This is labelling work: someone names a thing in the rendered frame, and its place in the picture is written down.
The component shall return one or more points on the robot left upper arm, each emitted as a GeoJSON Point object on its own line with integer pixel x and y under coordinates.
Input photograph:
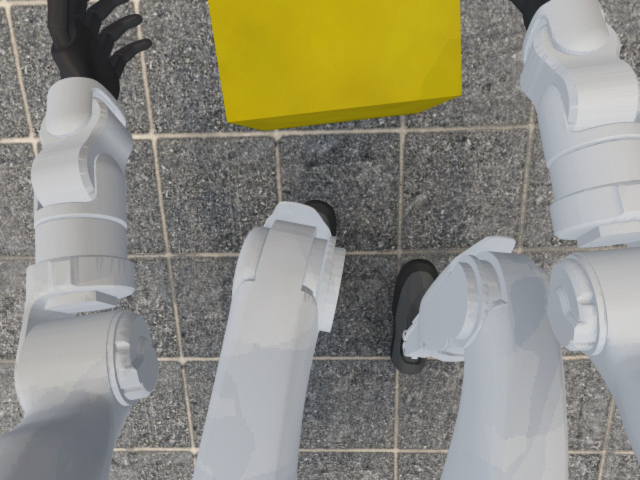
{"type": "Point", "coordinates": [78, 378]}

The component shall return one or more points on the robot left forearm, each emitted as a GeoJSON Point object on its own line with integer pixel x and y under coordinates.
{"type": "Point", "coordinates": [80, 217]}

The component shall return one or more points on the robot right forearm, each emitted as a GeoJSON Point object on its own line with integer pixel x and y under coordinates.
{"type": "Point", "coordinates": [588, 108]}

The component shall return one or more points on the carton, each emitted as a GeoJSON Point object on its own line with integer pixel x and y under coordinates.
{"type": "Point", "coordinates": [295, 63]}

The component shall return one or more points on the robot left hand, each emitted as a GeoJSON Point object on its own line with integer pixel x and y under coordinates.
{"type": "Point", "coordinates": [78, 49]}

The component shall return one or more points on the robot right hand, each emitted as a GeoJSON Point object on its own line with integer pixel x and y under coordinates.
{"type": "Point", "coordinates": [528, 8]}

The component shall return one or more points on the robot right shin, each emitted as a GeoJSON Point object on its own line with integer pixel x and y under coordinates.
{"type": "Point", "coordinates": [426, 336]}

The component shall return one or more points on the robot right upper arm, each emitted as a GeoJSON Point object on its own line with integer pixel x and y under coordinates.
{"type": "Point", "coordinates": [594, 307]}

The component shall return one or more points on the robot right foot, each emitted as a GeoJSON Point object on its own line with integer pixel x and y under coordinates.
{"type": "Point", "coordinates": [413, 281]}

